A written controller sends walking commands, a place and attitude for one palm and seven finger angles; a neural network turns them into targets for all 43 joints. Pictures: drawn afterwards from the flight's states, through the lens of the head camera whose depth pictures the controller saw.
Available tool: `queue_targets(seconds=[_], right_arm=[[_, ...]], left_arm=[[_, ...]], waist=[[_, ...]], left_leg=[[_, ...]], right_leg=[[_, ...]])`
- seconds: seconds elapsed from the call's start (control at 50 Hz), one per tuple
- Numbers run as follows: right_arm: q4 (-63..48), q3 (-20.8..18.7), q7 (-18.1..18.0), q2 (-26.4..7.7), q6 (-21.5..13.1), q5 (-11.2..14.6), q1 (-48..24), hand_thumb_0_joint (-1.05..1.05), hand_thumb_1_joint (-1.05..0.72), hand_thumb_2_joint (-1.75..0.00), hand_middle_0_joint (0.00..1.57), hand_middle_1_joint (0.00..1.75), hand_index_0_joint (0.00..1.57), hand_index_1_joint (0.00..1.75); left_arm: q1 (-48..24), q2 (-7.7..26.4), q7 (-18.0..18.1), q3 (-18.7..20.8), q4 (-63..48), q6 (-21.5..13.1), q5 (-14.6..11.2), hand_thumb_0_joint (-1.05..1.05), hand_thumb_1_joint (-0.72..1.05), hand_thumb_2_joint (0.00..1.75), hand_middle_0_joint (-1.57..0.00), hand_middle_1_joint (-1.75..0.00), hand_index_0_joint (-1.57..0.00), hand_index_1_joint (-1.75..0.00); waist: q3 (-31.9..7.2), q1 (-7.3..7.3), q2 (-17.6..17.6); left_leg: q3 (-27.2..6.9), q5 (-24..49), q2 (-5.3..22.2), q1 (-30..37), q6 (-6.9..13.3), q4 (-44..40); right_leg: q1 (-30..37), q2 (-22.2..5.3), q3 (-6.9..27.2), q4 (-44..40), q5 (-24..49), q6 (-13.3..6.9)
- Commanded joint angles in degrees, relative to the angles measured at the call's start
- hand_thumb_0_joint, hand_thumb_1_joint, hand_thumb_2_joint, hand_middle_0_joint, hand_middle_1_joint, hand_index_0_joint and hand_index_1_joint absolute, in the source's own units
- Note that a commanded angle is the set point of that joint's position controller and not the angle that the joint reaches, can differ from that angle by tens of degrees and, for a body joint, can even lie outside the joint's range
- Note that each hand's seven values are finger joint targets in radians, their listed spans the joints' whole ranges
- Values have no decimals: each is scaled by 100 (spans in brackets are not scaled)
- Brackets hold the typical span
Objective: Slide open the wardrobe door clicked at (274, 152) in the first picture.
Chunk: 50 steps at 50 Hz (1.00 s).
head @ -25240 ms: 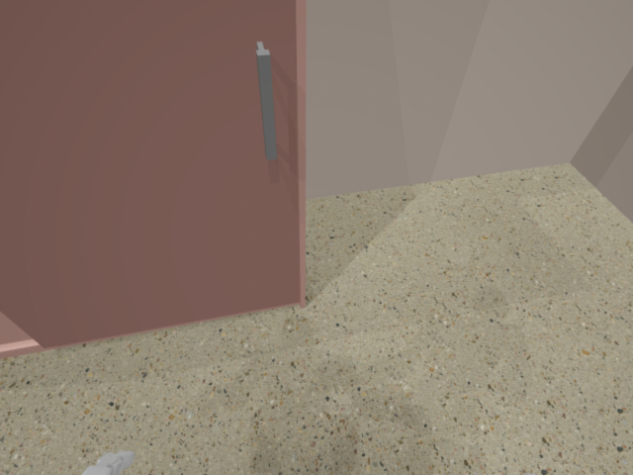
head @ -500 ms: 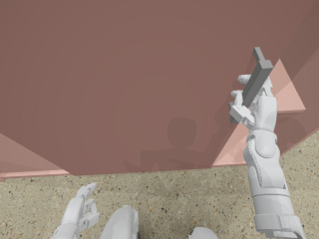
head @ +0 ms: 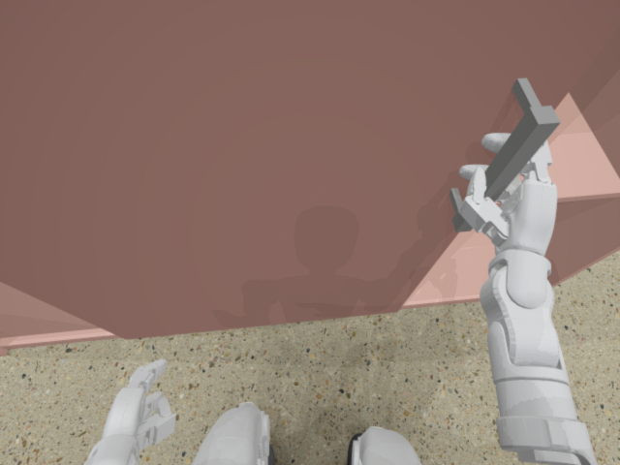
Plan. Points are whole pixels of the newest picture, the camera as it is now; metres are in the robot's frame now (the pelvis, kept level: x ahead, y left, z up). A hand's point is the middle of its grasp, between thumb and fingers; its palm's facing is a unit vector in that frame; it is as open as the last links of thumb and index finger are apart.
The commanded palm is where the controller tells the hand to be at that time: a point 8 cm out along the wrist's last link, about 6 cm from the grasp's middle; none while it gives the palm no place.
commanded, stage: step sideways, sliding the door along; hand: right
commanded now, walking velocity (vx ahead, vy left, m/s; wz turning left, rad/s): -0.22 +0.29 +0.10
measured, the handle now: (488, 167) +0.43 -0.23 +0.08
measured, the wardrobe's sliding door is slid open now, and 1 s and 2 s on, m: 0.43 0.59 0.59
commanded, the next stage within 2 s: stop walking and hold the door there in 1.28 s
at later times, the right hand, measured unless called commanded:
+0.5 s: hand (359, 207) +0.38 -0.07 +0.09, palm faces +0.39 +0.92 -0.08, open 6.3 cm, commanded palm +0.34 -0.04 +0.09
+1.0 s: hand (331, 205) +0.38 -0.03 +0.09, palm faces +0.49 +0.87 -0.08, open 6.5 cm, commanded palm +0.34 +0.01 +0.08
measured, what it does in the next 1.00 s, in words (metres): steps to the left: left foot, then right foot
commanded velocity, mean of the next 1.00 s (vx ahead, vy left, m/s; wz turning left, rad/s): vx -0.31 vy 0.29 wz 0.06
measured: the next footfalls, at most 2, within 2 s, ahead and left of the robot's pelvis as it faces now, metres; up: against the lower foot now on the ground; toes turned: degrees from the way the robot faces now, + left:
left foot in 0.32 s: +0.11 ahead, +0.25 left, +0.00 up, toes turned +6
right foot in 0.56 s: +0.06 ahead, +0.03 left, +0.00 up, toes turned -8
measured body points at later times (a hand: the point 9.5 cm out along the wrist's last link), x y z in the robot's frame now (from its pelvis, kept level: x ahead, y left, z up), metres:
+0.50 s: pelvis +0.02 +0.13 +0.00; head +0.13 +0.15 +0.44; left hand +0.25 +0.37 -0.11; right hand +0.35 -0.11 +0.09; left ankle +0.07 +0.25 -0.73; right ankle +0.00 +0.01 -0.70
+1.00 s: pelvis +0.02 +0.24 +0.00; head +0.11 +0.22 +0.44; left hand +0.22 +0.43 -0.09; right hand +0.35 -0.08 +0.09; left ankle +0.02 +0.38 -0.73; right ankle +0.02 +0.03 -0.74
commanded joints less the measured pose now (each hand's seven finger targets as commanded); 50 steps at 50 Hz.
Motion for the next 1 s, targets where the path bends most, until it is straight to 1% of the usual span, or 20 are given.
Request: queue_targets(seconds=[0.0, 0.2, 0.26, 0.28, 0.3, 0.32, 0.34, 0.36, 0.4, 0.48, 0.5, 0.52, 0.54, 0.56, 0.58, 0.62, 0.68, 0.9, 0.96, 0.98], right_arm=[[-2525, 1567, 640, 349, -744, -396, -2415, 0, -90, -90, 45, 140, 45, 140], [-2035, 1445, 760, 230, -595, -336, -1849, 0, -90, -90, 45, 140, 45, 140], [-2082, 1299, 721, 12, -670, -399, -1589, 0, -90, -90, 45, 140, 45, 140], [-2249, 1200, 712, -223, -700, -449, -1603, 0, -90, -90, 45, 140, 45, 140], [-2342, 1019, 668, -619, -737, -502, -1596, 0, -90, -90, 45, 140, 45, 140], [-2204, 707, 585, -911, -630, -506, -1178, 0, -90, -90, 45, 140, 45, 140], [-1979, 642, 491, -772, -570, -417, -498, 0, -90, -90, 45, 140, 45, 140], [-2240, 709, 497, -603, -678, -359, -507, 0, -90, -90, 45, 140, 45, 140], [-2781, 786, 399, -335, -920, -340, -886, 0, -90, -90, 45, 140, 45, 140], [-3080, 1114, 423, -133, -1197, -365, -1074, 0, -90, -90, 45, 140, 45, 140], [-3264, 1328, 501, -62, -1213, -330, -1247, 0, -90, -90, 45, 140, 45, 140], [-3444, 1554, 598, 133, -1175, -241, -1272, 0, -90, -90, 45, 140, 45, 140], [-3418, 1694, 656, 279, -1147, -369, -1287, 0, -90, -90, 45, 140, 45, 140], [-3043, 1742, 646, 562, -1061, -489, -1001, 0, -90, -90, 45, 140, 45, 140], [-3138, 1939, 670, 756, -950, -548, -1143, 0, -90, -90, 45, 140, 45, 140], [-3344, 1917, 657, 608, -846, -534, -1406, 0, -90, -90, 45, 140, 45, 140], [-2904, 1805, 674, 604, -613, -493, -1269, 0, -90, -90, 45, 140, 45, 140], [-2281, 937, 659, -165, -600, -387, -1435, 0, -90, -90, 45, 140, 45, 140], [-2259, 574, 611, -614, -717, -413, -1362, 0, -90, -90, 45, 140, 45, 140], [-2394, 418, 599, -907, -761, -468, -1453, 0, -90, -90, 45, 140, 45, 140]], left_arm=[[-89, 704, -178, 141, -952, -429, 46, 0, 90, 90, -20, -30, -20, -30], [-181, 553, -143, 59, -1155, -634, 108, 0, 90, 90, -20, -30, -20, -30], [-199, 437, -158, 5, -1109, -608, 5, 0, 90, 90, -20, -30, -20, -30], [-249, 301, -155, -42, -1161, -588, -53, 0, 90, 90, -20, -30, -20, -30], [-358, 79, -92, -121, -1195, -541, -61, 0, 90, 90, -20, -30, -20, -30], [-652, 80, -6, -180, -1178, -540, 11, 0, 90, 90, -20, -30, -20, -30], [-487, 160, 63, -169, -1014, -472, -7, 0, 90, 90, -20, -30, -20, -30], [-363, 231, 85, -76, -1054, -422, 12, 0, 90, 90, -20, -30, -20, -30], [-654, 84, 129, -249, -846, -443, -10, 0, 90, 90, -20, -30, -20, -30], [-535, 208, 140, -128, -873, -196, -10, 0, 90, 90, -20, -30, -20, -30], [-454, 329, 152, -20, -895, -171, 16, 0, 90, 90, -20, -30, -20, -30], [-431, 616, 114, 104, -1028, -239, 43, 0, 90, 90, -20, -30, -20, -30], [-435, 756, -49, 126, -1184, -257, 43, 0, 90, 90, -20, -30, -20, -30], [-400, 737, -206, 79, -1178, -343, 105, 0, 90, 90, -20, -30, -20, -30], [-477, 698, -223, 77, -1181, -399, 174, 0, 90, 90, -20, -30, -20, -30], [-321, 650, -261, 47, -1189, -438, 162, 0, 90, 90, -20, -30, -20, -30], [-263, 701, -278, 89, -1209, -481, 141, 0, 90, 90, -20, -30, -20, -30], [-39, 578, -293, 47, -1162, -631, 188, 0, 90, 90, -20, -30, -20, -30], [-97, 505, -316, -5, -1187, -580, 66, 0, 90, 90, -20, -30, -20, -30], [-150, 407, -297, -45, -1277, -546, -7, 0, 90, 90, -20, -30, -20, -30]], waist=[[-3326, 677, -1482], [-2949, 672, -1894], [-3024, 604, -1414], [-3166, 552, -567], [-3230, 545, 797], [-3303, 334, 1336], [-3462, 312, 1447], [-3704, 308, 2079], [-3575, 460, 1632], [-3795, 676, 1142], [-3906, 796, 910], [-3989, 770, -339], [-4059, 548, -1141], [-3923, 547, -679], [-3510, 649, -880], [-3295, 637, -1475], [-3208, 537, -1212], [-3093, 715, -2149], [-3311, 644, -1738], [-3424, 574, -866]], left_leg=[[-392, 142, 364, -1281, -93, 516], [433, 1169, -22, 504, -193, -1780], [525, 2805, -17, 1370, -199, -3248], [323, 4729, 275, 1869, -146, -3620], [-620, 7527, 1281, 2654, 242, -3366], [-1402, 9121, 2007, 2600, 608, -3137], [-1632, 9457, 2210, 2823, 859, -3012], [-1482, 9055, 2154, 3217, 840, -2736], [-1319, 8942, 1967, 3859, 1120, -2616], [-531, 7401, 1286, 2894, 749, -2144], [-363, 6042, 1047, 1852, 518, -1847], [-62, 2498, 430, 63, -13, -942], [-458, -748, 328, -645, -71, 127], [-788, -681, 143, -799, -25, 854], [-737, -424, 145, -843, -53, 1110], [-579, -76, 283, -1157, -108, 1074], [-132, 484, 198, -917, -177, 619], [408, 1152, -178, 409, -200, -2525], [374, 2944, -94, 1436, -163, -4080], [142, 5133, 224, 2214, -93, -4220]], right_leg=[[3335, -1963, 963, -479, 6564, -1052], [2299, -1481, -77, -575, 5280, -453], [2019, -1037, -135, 255, 4162, -427], [1643, -573, -296, 887, 2944, -520], [294, 35, -306, 1839, -164, -457], [-578, 539, 132, 2784, -2401, -340], [-788, 563, 583, 3305, -2737, 72], [-1007, 483, 850, 3482, -2687, 72], [-1550, 389, 880, 2593, -2341, 110], [361, 246, 265, -374, 630, 216], [1592, -192, 510, -788, 2297, 71], [2946, -1770, 1996, -787, 6048, -648], [3178, -2833, 2821, -672, 8016, -1305], [3015, -2622, 2024, -547, 7714, -1432], [2396, -2434, 1571, -671, 6961, -1197], [2670, -2027, 1125, -572, 6446, -1075], [2688, -1652, 571, -703, 5736, -808], [3021, -1375, 170, -485, 5966, -476], [2824, -1031, 52, 250, 5070, -218], [2099, -548, -130, 805, 3518, -67]])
